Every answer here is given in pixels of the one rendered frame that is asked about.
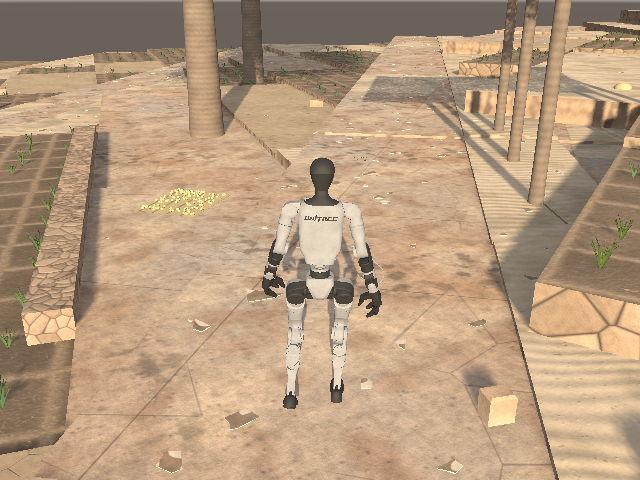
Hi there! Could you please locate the right robot thigh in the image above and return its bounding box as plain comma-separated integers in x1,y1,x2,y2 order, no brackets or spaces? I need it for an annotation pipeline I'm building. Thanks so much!
331,278,354,344

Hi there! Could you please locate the robot left upper arm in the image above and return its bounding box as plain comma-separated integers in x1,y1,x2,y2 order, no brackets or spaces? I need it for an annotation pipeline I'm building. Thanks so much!
273,201,301,255

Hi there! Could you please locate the right robot hand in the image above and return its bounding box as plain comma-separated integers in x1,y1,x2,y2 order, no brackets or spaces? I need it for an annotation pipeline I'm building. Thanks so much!
358,290,382,318

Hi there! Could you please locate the left robot forearm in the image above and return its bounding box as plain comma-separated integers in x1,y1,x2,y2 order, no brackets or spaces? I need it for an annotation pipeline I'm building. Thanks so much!
264,239,283,280

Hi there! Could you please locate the right robot forearm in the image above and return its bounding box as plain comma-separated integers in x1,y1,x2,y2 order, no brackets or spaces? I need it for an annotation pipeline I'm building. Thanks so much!
358,243,379,293

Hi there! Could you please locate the robot right upper arm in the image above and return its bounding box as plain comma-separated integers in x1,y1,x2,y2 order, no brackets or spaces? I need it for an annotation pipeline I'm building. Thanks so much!
342,202,368,259

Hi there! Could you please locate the left robot thigh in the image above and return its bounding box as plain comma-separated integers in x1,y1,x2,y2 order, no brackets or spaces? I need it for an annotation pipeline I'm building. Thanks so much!
286,279,306,345

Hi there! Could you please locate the left robot hand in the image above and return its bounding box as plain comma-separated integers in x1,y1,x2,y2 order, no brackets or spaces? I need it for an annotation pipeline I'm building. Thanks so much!
262,276,285,298

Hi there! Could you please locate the robot thigh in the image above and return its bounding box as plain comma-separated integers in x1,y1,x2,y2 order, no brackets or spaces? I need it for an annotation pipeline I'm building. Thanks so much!
331,278,354,344
286,279,306,345

